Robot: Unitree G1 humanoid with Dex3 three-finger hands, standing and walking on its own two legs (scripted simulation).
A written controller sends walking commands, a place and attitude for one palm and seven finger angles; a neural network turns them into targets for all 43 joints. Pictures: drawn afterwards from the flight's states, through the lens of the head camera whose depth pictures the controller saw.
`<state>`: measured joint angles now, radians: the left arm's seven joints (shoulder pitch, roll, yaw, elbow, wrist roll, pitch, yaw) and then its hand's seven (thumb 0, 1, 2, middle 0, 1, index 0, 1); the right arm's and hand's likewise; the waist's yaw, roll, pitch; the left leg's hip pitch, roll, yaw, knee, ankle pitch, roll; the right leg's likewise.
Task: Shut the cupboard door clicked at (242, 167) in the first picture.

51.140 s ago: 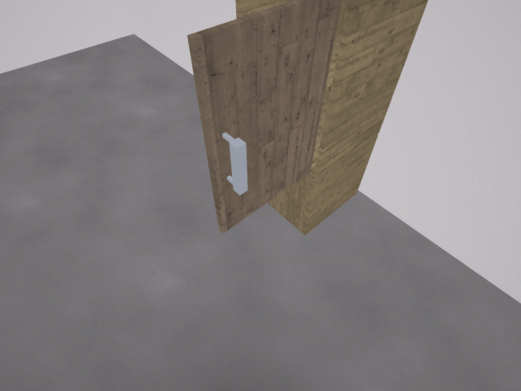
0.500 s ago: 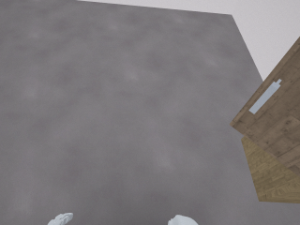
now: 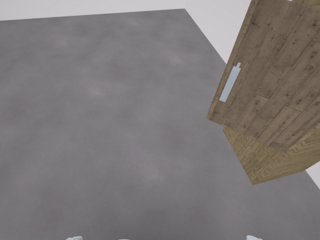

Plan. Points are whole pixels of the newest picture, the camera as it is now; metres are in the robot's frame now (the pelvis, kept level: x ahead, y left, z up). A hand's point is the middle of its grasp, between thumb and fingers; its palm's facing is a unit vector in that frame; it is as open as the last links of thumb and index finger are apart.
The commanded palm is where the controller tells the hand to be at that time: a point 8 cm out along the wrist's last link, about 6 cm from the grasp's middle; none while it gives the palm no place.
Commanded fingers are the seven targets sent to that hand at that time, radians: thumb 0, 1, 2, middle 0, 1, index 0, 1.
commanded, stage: turn to face it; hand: left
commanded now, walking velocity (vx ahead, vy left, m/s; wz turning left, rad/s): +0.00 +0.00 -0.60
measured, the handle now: (230, 82) +0.69 -0.24 -0.04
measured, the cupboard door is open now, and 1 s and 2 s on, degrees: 46 46 46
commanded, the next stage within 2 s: take the last steps up to it in 0.68 s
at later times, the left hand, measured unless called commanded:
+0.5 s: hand (106, 238) +0.14 +0.15 -0.15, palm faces -0.26 -0.93 -0.26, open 7.4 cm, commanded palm none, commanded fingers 0.00 0.90 0.90 -0.20 -0.30 -0.20 -0.30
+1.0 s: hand (119, 236) +0.15 +0.12 -0.15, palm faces -0.37 -0.90 -0.23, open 7.4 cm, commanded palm none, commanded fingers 0.00 0.90 0.90 -0.20 -0.30 -0.20 -0.30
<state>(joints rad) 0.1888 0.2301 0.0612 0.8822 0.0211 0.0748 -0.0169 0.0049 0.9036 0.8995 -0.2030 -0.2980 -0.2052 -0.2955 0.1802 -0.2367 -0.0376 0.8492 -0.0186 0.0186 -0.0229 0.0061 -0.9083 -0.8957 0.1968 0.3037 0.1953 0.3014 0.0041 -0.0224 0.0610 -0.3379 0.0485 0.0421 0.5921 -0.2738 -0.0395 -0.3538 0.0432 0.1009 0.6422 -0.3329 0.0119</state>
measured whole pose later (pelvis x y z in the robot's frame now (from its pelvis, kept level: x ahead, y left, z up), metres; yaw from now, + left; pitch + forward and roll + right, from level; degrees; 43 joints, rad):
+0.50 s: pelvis +0.00 -0.02 +0.01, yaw -16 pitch +1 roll +0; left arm 0.17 0.21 0.05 0.90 0.03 0.05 0.00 0.00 0.91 0.90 -0.20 -0.30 -0.20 -0.30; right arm 0.20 -0.27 -0.05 0.91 -0.02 0.06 -0.02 0.01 -0.91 -0.90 0.20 0.30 0.19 0.30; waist -0.01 0.03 0.08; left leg -0.46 0.07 0.06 0.99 -0.44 -0.08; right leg -0.27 0.00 0.01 0.54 -0.29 -0.01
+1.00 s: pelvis +0.02 -0.04 +0.01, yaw -24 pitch +0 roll -1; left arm 0.23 0.19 0.06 0.97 0.03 0.03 -0.02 0.00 0.91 0.90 -0.20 -0.30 -0.20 -0.29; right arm 0.28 -0.22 -0.05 1.01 -0.03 0.05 -0.01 0.01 -0.91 -0.90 0.20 0.30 0.20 0.30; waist -0.01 0.05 0.02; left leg -0.39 0.09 0.06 0.89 -0.48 -0.03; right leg -0.20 0.02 -0.05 0.53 -0.33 -0.04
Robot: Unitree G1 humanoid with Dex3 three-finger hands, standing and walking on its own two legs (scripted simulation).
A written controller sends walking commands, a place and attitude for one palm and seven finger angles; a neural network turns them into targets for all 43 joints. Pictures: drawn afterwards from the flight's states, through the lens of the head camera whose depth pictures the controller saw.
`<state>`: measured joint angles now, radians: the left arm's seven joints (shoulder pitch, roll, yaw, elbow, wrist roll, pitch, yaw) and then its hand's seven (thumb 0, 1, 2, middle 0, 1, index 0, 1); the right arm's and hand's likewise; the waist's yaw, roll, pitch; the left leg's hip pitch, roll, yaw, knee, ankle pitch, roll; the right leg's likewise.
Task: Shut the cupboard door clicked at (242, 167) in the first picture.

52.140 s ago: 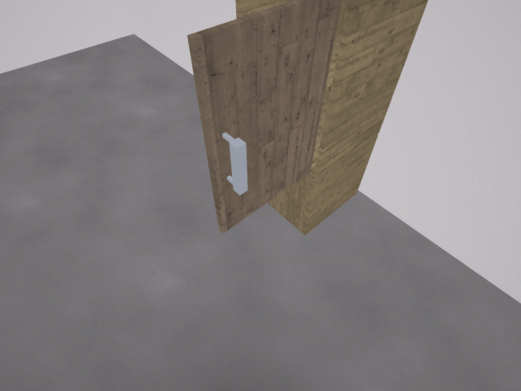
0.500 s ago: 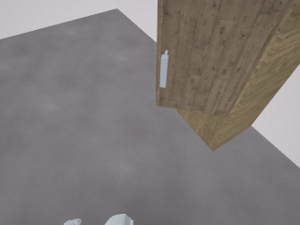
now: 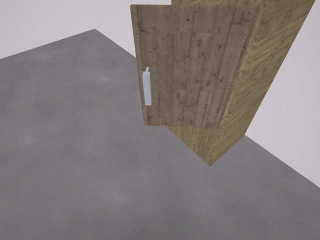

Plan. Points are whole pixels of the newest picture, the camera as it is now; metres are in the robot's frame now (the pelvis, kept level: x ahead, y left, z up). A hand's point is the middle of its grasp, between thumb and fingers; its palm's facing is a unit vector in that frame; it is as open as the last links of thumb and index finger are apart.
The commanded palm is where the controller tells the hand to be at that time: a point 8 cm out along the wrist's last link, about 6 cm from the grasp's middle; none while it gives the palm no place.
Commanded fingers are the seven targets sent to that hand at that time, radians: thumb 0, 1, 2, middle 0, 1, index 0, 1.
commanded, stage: take the last steps up to it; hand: left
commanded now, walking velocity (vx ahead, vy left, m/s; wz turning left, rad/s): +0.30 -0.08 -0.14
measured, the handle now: (148, 86) +0.70 +0.09 -0.05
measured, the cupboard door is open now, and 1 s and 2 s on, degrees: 46 46 46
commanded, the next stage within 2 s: come to a stop and stand still in 0.58 s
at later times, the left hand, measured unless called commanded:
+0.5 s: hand (102, 226) +0.19 +0.19 -0.17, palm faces -0.06 -0.99 -0.15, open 7.4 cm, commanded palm none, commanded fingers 0.00 0.90 0.90 -0.20 -0.30 -0.20 -0.30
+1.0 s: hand (130, 179) +0.34 +0.13 -0.17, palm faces -0.04 -0.98 -0.21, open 7.2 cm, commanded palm none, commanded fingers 0.00 0.90 0.90 -0.20 -0.30 -0.20 -0.30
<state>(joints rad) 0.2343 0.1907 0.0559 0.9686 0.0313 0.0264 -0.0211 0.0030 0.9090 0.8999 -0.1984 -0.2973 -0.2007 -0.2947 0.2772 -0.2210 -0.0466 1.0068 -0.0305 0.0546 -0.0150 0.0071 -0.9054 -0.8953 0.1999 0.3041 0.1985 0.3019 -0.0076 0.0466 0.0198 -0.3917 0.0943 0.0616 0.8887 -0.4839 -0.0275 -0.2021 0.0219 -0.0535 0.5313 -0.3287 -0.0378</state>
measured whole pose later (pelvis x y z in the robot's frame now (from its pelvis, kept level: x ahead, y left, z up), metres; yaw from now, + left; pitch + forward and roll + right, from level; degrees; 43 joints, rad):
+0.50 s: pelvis +0.13 +0.01 +0.01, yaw -5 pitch +0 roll -1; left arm 0.22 0.21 0.06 1.03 0.03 0.02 -0.03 0.01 0.91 0.90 -0.20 -0.30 -0.20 -0.29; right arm 0.31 -0.14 -0.01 1.02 -0.04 -0.04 -0.03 0.00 -0.91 -0.90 0.20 0.30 0.20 0.30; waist -0.01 -0.03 0.05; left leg -0.19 0.07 0.16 0.42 -0.24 0.02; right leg -0.49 -0.07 -0.03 0.97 -0.28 -0.01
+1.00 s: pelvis +0.25 -0.05 +0.00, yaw -4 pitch +0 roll -1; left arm 0.13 0.17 0.05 1.00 0.03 0.02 0.04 -0.01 0.93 0.90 -0.20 -0.30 -0.21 -0.30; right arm 0.16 -0.19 -0.05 0.99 -0.01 0.04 -0.02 0.00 -0.91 -0.90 0.19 0.30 0.19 0.30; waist 0.00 -0.01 0.10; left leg -0.39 0.00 0.05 0.77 -0.40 -0.04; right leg -0.25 -0.04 -0.10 0.51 -0.26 -0.01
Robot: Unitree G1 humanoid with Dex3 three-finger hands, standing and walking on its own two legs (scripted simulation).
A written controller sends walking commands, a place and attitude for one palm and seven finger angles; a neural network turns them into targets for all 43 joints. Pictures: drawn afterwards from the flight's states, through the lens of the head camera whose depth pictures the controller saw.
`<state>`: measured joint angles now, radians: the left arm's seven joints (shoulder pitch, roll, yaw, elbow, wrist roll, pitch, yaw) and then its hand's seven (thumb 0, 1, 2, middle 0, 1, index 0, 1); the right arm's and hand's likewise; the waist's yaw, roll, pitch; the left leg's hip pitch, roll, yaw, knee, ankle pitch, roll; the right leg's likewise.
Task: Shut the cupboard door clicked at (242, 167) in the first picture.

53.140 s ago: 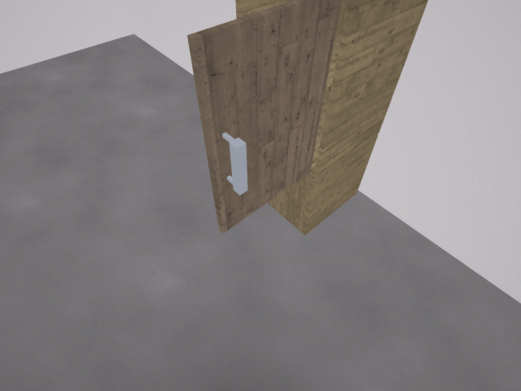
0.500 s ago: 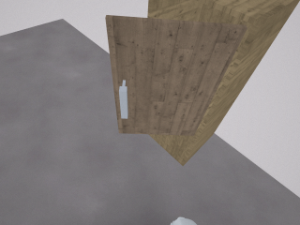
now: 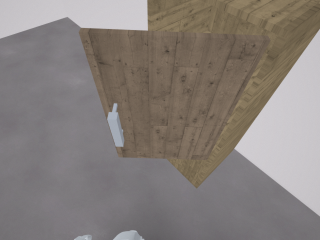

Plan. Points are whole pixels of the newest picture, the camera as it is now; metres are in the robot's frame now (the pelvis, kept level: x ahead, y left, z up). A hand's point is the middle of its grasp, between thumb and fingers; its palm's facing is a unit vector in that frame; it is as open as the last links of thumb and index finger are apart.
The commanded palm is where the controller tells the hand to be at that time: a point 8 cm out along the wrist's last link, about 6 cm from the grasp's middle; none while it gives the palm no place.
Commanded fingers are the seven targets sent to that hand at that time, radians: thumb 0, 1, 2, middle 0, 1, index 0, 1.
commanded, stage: come to a stop and stand still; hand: left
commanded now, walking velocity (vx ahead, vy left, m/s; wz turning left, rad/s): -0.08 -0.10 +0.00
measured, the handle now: (117, 125) +0.44 +0.17 -0.05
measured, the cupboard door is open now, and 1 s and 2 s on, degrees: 46 46 46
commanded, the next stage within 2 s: look again from close up in 0.80 s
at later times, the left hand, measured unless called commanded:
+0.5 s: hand out of the picture -0.01 +0.18 -0.18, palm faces +0.00 -0.98 -0.22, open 7.4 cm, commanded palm none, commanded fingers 0.00 0.90 0.90 -0.20 -0.30 -0.20 -0.30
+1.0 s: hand out of the picture -0.04 +0.13 -0.18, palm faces -0.02 -0.99 -0.16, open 7.4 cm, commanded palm none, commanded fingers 0.00 0.90 0.90 -0.20 -0.30 -0.20 -0.30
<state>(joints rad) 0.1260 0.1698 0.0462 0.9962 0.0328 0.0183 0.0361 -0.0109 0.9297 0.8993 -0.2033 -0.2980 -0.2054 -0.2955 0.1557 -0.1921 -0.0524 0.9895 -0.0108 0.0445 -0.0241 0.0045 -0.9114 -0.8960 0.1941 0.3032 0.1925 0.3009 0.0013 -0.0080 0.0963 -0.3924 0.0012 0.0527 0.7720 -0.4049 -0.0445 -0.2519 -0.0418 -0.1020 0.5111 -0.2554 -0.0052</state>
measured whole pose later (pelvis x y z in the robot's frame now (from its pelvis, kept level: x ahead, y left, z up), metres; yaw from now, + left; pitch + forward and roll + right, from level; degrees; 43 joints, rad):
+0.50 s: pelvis -0.04 -0.01 +0.00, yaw -1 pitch +0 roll +0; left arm 0.25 0.19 0.03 1.05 0.03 0.04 0.02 0.00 0.91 0.90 -0.20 -0.30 -0.20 -0.29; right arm 0.20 -0.16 -0.03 1.03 -0.01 0.03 -0.02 0.00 -0.91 -0.90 0.20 0.30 0.20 0.30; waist 0.00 -0.01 0.04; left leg -0.34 0.02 0.07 0.49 -0.16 0.01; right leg -0.15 -0.03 0.02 0.48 -0.35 0.01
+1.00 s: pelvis -0.03 -0.03 +0.00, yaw +0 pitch +0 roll -2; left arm 0.31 0.11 -0.01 1.10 0.02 -0.02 0.05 0.00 0.91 0.90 -0.20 -0.30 -0.20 -0.29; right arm 0.34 -0.14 -0.02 1.10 -0.02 0.01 -0.02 0.01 -0.91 -0.90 0.20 0.30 0.19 0.30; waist -0.03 0.02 0.06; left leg -0.36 0.06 0.02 0.57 -0.20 -0.01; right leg -0.13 0.02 -0.01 0.49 -0.35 0.00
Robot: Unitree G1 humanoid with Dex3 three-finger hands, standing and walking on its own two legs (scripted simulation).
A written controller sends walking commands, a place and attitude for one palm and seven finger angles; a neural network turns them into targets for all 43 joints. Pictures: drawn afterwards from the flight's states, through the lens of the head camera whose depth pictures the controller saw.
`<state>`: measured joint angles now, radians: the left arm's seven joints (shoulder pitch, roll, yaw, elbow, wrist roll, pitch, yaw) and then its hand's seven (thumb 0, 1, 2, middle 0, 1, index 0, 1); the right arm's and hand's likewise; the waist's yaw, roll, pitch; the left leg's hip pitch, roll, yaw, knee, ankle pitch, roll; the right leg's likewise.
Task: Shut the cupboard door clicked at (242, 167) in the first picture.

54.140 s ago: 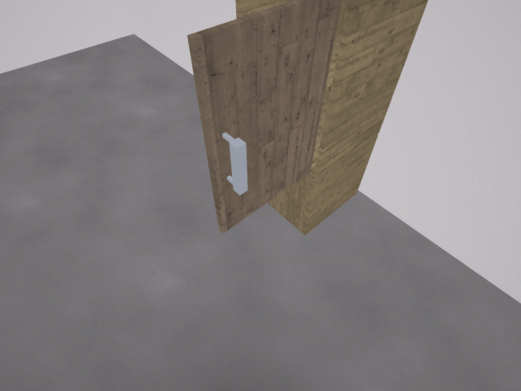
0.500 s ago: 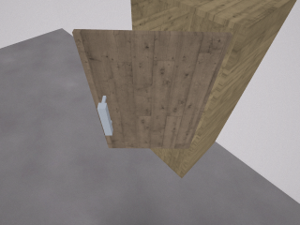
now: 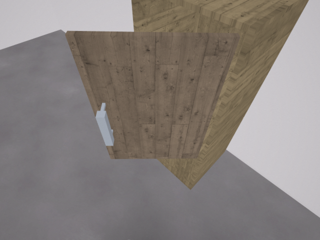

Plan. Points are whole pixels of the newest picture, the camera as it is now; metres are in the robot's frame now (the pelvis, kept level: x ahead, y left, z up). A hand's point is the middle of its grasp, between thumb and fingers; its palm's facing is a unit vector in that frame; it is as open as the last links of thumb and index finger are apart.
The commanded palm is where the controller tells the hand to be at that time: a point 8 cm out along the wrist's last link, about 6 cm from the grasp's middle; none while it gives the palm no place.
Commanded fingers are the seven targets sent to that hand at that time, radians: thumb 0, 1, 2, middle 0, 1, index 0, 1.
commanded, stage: look again from close up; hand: left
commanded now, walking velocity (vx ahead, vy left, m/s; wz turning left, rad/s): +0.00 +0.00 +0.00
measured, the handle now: (106, 124) +0.47 +0.20 -0.05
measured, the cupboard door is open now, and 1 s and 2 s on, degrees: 46 46 46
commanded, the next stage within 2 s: raise the hand and make a fist in 0.40 s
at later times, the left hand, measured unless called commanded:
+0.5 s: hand out of the picture +0.04 +0.22 -0.17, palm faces -0.02 -0.97 -0.24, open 7.4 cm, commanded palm +0.11 +0.26 -0.07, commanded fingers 0.00 0.90 0.90 -0.20 -0.30 -0.20 -0.30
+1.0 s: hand out of the picture +0.13 +0.21 -0.07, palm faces +0.13 -0.99 -0.05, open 5.8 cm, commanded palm +0.13 +0.25 -0.06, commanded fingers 0.00 0.90 0.90 -0.66 -0.80 -0.66 -0.80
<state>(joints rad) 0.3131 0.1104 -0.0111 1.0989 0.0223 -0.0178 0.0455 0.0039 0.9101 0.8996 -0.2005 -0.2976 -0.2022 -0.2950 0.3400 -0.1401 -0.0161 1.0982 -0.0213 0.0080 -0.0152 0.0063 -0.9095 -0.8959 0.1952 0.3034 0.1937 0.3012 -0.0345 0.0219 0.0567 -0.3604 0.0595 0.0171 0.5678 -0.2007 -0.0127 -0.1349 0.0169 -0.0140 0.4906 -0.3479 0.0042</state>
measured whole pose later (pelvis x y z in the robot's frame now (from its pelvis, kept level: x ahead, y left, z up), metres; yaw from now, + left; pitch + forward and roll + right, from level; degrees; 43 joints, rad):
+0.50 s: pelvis +0.02 +0.02 +0.00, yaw -1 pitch -1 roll +0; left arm 0.28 0.22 -0.01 1.03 0.02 0.00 0.04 0.00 0.91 0.90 -0.20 -0.30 -0.20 -0.29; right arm 0.17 -0.19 0.00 1.03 -0.02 -0.01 -0.01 0.01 -0.91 -0.90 0.20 0.30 0.20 0.30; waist 0.01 -0.02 0.03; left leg -0.31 0.01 0.07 0.55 -0.22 0.03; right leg -0.11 -0.04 0.03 0.51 -0.38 0.04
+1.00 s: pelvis -0.04 -0.01 -0.12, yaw +1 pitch +14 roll -3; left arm 0.48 0.24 0.19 0.02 -0.30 -0.48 -0.29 0.02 0.90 0.90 -0.49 -0.61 -0.49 -0.61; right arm 0.17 -0.23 -0.03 0.54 0.02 -0.30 -0.07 0.01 -0.91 -0.90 0.20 0.30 0.20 0.30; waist 0.06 0.02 -0.16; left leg -1.10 0.05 -0.07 1.30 -0.44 -0.02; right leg -0.91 0.02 -0.10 1.32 -0.65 -0.04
